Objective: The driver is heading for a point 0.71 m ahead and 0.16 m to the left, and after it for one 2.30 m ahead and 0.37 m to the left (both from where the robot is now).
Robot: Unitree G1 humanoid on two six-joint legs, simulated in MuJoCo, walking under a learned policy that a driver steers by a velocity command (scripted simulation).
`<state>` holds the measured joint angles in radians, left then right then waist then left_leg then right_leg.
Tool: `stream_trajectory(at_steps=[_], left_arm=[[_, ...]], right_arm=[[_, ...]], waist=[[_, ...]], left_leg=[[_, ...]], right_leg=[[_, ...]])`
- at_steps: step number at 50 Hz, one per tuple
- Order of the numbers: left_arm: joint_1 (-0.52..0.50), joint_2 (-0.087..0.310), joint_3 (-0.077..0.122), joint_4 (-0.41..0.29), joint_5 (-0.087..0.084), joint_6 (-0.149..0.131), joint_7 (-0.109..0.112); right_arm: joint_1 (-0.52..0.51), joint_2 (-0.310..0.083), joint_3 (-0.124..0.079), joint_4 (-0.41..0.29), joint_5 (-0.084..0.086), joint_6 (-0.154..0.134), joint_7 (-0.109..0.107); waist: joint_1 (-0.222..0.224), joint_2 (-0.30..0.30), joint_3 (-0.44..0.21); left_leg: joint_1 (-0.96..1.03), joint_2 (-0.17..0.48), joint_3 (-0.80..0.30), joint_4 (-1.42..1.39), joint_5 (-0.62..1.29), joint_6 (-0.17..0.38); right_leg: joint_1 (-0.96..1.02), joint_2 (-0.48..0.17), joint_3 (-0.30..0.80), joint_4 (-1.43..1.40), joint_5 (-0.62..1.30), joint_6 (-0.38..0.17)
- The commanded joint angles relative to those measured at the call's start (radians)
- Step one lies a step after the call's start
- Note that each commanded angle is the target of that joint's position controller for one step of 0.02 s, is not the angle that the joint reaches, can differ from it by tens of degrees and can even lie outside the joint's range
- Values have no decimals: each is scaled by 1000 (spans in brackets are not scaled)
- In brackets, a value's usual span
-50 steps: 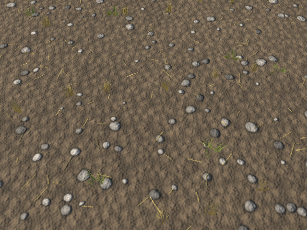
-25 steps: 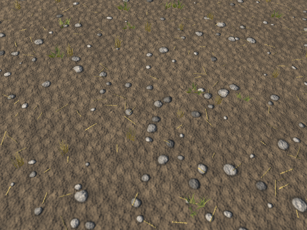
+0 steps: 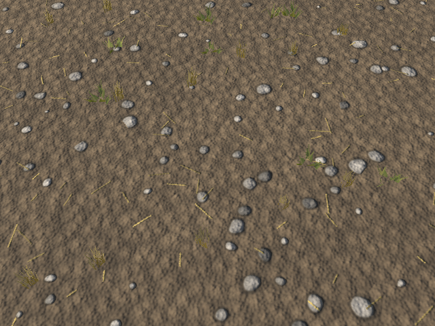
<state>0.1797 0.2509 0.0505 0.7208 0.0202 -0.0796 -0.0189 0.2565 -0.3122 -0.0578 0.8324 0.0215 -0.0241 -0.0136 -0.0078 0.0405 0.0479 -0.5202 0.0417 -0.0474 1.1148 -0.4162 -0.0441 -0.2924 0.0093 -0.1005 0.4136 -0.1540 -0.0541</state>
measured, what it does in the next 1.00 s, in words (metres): walks ahead, turning left: left foot, then right foot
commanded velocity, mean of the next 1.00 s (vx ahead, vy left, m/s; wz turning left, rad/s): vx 0.21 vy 0.00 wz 0.38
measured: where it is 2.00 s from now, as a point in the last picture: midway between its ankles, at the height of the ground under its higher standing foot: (161, 248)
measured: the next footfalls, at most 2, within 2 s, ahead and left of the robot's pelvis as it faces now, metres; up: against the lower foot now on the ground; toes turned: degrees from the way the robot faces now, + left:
left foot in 0.30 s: +0.17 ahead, +0.15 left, +0.00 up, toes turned +12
right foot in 0.72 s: +0.21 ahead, -0.08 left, +0.00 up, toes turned +23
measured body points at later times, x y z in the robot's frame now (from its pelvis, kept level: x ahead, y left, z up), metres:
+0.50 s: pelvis +0.09 +0.04 +0.00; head +0.14 +0.08 +0.44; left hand +0.18 +0.35 -0.12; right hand +0.31 -0.20 -0.09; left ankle +0.13 +0.14 -0.74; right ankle +0.12 -0.11 -0.67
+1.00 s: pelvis +0.21 +0.05 +0.01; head +0.24 +0.04 +0.46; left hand +0.08 +0.29 -0.11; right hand +0.49 -0.09 -0.09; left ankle +0.26 +0.26 -0.69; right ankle +0.17 -0.09 -0.74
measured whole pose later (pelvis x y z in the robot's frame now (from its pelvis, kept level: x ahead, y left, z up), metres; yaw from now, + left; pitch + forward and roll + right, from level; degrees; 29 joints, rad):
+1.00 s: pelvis +0.21 +0.05 +0.01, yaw +24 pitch +2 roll +1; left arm 0.44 0.25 0.05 0.88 -0.01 -0.07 0.01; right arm 0.15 -0.28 -0.07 0.66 0.02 -0.05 0.02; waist 0.09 0.04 -0.01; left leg -0.62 0.05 -0.03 0.74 -0.08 -0.02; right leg -0.02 -0.02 -0.01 0.26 -0.28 -0.01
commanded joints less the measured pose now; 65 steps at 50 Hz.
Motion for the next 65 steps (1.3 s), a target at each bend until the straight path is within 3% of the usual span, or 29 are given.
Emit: stream_trajectory(at_steps=[1,6,10,14,15,16,17,18,20,24,29,34,35,36,37,38,39,42,46,51,54,56,57,58,59,60,61,62,65], left_arm=[[-56,142,41,-43,3,-16,16],[-59,167,49,-12,-7,17,49],[-38,198,62,14,-27,47,48],[-22,190,65,36,-51,65,50],[22,165,59,36,-24,61,47],[21,110,36,-8,20,56,40],[-20,135,38,-7,5,55,32],[-69,159,45,-17,-26,59,30],[-86,161,50,-6,-16,71,50],[-54,133,46,-1,-18,81,57],[-78,128,39,-11,-27,66,33],[2,100,34,21,-28,20,5],[53,106,36,40,-22,12,6],[154,158,46,61,-9,5,13],[203,267,68,76,10,3,9],[162,265,73,66,17,-8,9],[111,210,58,54,-5,-15,19],[115,158,40,61,-25,-14,29],[191,147,33,88,-27,-9,30],[258,195,39,114,-38,6,26],[276,209,43,132,-50,18,24],[242,226,47,131,-55,25,27],[232,204,39,123,-47,21,26],[230,118,12,81,-22,11,24],[311,48,-10,70,-38,-6,27],[249,160,23,76,-67,-12,26],[182,180,32,56,-74,-13,23],[153,164,31,56,-62,-10,26],[177,102,31,68,-55,25,23]], right_arm=[[78,-38,-19,-61,-8,30,-9],[-34,-30,-19,-124,-12,34,19],[-107,-54,-33,-183,-14,46,42],[-40,-92,-60,-196,-17,50,43],[37,-196,-93,-192,-19,47,22],[46,-288,-107,-213,-35,46,6],[66,-224,-86,-220,-41,32,17],[18,-198,-79,-228,-34,20,22],[-76,-144,-65,-237,-5,21,10],[-112,-153,-68,-257,-22,37,-11],[-102,-157,-68,-261,-13,38,-22],[-68,-118,-43,-232,-13,37,-10],[-72,-90,-33,-233,-15,35,-10],[-103,-31,-16,-249,-15,29,-10],[-125,-16,-13,-292,-3,10,-10],[-152,-84,-31,-301,9,-12,-10],[-122,-118,-43,-280,10,-22,-3],[-126,-85,-40,-250,-17,-36,11],[-210,-6,-15,-271,-11,-43,24],[-312,8,-5,-300,4,-54,50],[-311,-20,-13,-313,11,-64,61],[-157,-73,-41,-273,6,-69,52],[-1,-123,-66,-230,0,-67,39],[181,-205,-85,-205,-28,-61,22],[214,-226,-82,-189,-33,-53,27],[177,-134,-57,-184,-29,-55,28],[112,-98,-43,-181,-19,-56,26],[47,-72,-34,-178,-21,-59,28],[-44,-25,-28,-158,-33,-82,32]], waist=[[-41,-147,-102],[-4,-131,-112],[19,-125,-92],[-26,-88,-117],[-38,75,-180],[-7,306,-219],[-59,171,-352],[-54,100,-288],[-13,17,-195],[24,74,-194],[-5,144,-176],[32,108,-115],[57,81,-100],[87,-47,-97],[77,-243,-36],[69,-242,53],[36,-210,77],[39,-174,42],[83,-166,20],[127,-175,42],[98,-185,58],[-9,-176,-29],[-85,-146,-141],[-144,12,-327],[-102,270,-456],[-116,168,-328],[-95,137,-194],[-62,79,-134],[10,89,-55]], left_leg=[[-12,45,-13,-66,101,-23],[44,50,31,-301,317,-4],[36,38,59,-402,232,30],[214,-29,100,-638,347,106],[408,70,-69,-677,784,169],[615,311,-427,-657,1135,385],[626,344,-492,-692,1008,455],[575,296,-400,-711,907,413],[458,213,-311,-738,677,313],[339,148,-271,-768,607,290],[253,116,-345,-853,-58,272],[123,83,-358,-807,-222,223],[67,43,-334,-755,-230,189],[-56,-36,-237,-518,-201,128],[-279,-164,-70,-283,-144,86],[-357,-100,-141,-149,-99,87],[-393,-73,-155,-102,-5,85],[-364,-13,-71,-115,180,54],[-254,8,28,-259,324,22],[-88,-18,82,-507,359,24],[-9,-29,67,-591,306,63],[236,-65,84,-661,306,107],[486,-31,56,-648,326,136],[846,215,-219,-615,277,214],[959,393,-608,-761,70,314],[846,356,-566,-808,-20,282],[718,324,-411,-829,26,251],[602,280,-315,-861,102,233],[412,215,-119,-955,273,223]], right_leg=[[76,-295,122,-166,637,-188],[113,-277,-4,-175,501,-161],[193,-318,-5,-104,420,-144],[190,-270,-51,146,416,-45],[57,-180,-105,374,243,37],[-289,-7,-89,702,-499,131],[-329,7,134,833,-573,123],[-367,-16,162,861,-504,108],[-378,-51,174,760,-363,102],[-246,-12,162,587,-262,123],[-139,-1,143,348,-202,112],[94,8,79,82,-124,39],[170,-21,105,19,-139,17],[267,-188,305,-85,-280,-35],[297,-359,663,-230,-554,-150],[219,-426,791,-277,-645,-222],[236,-385,704,-265,-596,-198],[276,-281,473,-271,-329,-124],[245,-218,291,-286,-68,-117],[221,-229,222,-266,40,-118],[251,-274,265,-222,128,-112],[233,-248,230,-63,419,-80],[139,-194,185,131,455,-47],[-141,-109,135,485,156,7],[-365,8,179,746,-430,38],[-448,-43,247,856,-392,36],[-482,-82,219,859,-302,27],[-448,-115,204,826,-222,28],[-342,-154,203,768,-106,40]])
